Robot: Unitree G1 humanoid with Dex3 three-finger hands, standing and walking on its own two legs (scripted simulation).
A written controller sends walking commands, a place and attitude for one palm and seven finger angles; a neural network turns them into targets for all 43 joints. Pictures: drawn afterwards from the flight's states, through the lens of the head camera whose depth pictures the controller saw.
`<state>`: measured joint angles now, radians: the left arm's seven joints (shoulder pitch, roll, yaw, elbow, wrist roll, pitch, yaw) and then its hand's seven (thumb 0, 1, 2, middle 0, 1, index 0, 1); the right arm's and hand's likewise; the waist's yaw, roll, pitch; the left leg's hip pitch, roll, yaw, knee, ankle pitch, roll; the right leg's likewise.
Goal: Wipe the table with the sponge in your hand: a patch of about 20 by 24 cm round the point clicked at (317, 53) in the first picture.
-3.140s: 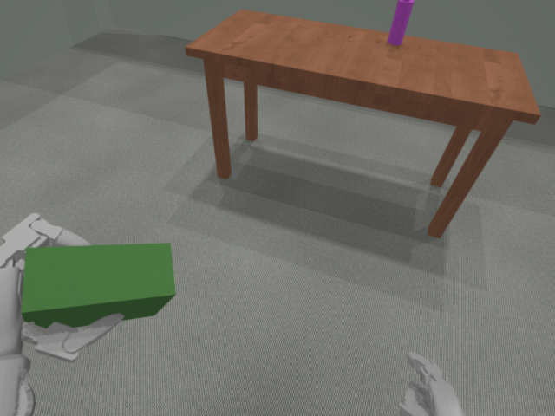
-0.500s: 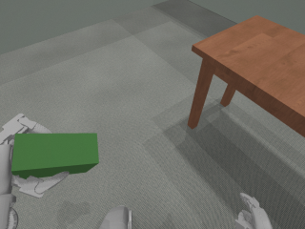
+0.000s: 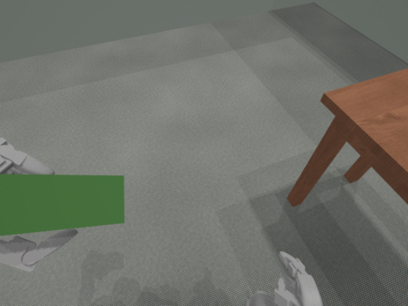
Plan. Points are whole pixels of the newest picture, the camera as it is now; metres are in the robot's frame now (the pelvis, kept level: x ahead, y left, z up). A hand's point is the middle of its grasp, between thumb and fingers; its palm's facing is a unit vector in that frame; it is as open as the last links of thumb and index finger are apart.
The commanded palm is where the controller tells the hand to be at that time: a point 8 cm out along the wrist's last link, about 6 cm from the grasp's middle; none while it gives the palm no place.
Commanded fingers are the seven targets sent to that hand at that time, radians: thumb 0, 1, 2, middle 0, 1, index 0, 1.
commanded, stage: turn to face it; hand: left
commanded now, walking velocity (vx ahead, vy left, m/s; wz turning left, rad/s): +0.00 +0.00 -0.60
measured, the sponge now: (78, 204) +0.22 +0.19 +0.17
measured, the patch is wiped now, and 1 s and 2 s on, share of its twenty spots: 0.00 0.00 0.00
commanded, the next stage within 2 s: none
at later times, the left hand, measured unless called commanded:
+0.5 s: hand (127, 155) +0.29 +0.14 +0.19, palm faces +0.20 -0.85 -0.49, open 10.4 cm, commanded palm +0.24 +0.20 +0.18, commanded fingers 0.00 0.10 1.30 -1.20 -1.60 -1.20 -1.60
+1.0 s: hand (223, 177) +0.28 +0.00 +0.16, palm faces -0.11 -0.82 -0.57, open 10.4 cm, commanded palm +0.25 +0.08 +0.18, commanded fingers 0.00 0.10 1.30 -1.20 -1.60 -1.20 -1.60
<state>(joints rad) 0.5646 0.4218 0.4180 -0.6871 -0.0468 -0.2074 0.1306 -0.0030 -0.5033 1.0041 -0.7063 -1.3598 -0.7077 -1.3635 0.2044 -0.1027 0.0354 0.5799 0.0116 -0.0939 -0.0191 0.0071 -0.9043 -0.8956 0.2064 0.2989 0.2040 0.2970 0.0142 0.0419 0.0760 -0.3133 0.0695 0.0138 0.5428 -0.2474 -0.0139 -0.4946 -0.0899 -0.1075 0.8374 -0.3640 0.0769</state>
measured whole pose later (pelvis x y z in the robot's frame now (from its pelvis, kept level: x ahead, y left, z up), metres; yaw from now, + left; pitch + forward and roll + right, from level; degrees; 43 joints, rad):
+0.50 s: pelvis +0.04 -0.05 -0.01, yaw -10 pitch +3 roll +0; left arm 0.52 0.45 0.42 -0.65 -0.04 -0.24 0.14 0.00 -0.51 1.02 -0.70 -1.37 -0.70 -1.37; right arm 0.14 -0.27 -0.04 0.52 0.01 -0.02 -0.04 0.01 -0.91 -0.90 0.20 0.30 0.20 0.30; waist -0.01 -0.04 0.04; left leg -0.29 0.04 0.08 0.58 -0.32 -0.06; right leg -0.39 0.08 -0.01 0.54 -0.20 -0.08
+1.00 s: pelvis -0.03 -0.09 -0.01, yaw -29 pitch -1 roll +1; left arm 0.53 0.43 0.41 -0.57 -0.04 -0.19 0.12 0.00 -0.52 1.03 -0.69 -1.37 -0.70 -1.37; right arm 0.13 -0.21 0.00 0.56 0.01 0.03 0.00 0.01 -0.91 -0.90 0.21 0.30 0.20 0.30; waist -0.03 0.03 0.16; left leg -0.49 0.11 0.04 1.23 -0.48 -0.10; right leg -0.38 0.05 -0.07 0.61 -0.21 -0.10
